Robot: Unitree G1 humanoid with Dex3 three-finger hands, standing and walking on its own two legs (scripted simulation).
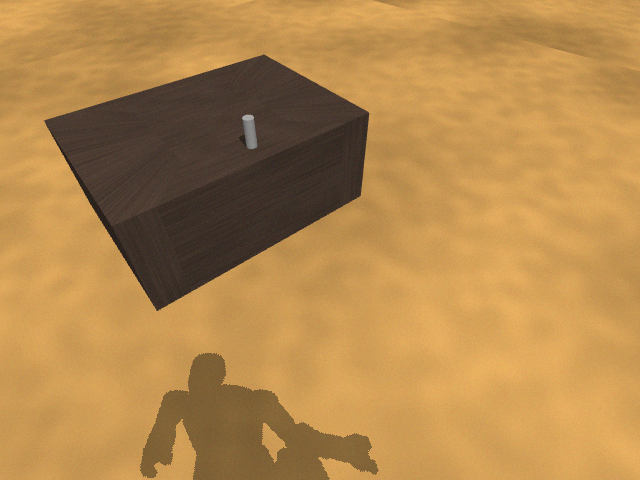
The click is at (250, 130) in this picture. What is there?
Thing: slim round
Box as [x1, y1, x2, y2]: [242, 115, 257, 148]
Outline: 244,115 242,117 246,146 248,148 254,148 257,144 253,116
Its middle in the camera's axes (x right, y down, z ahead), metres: -0.25 -0.37 +1.40
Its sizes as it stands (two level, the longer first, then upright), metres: 0.041 0.041 0.115
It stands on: a support 0.45 m high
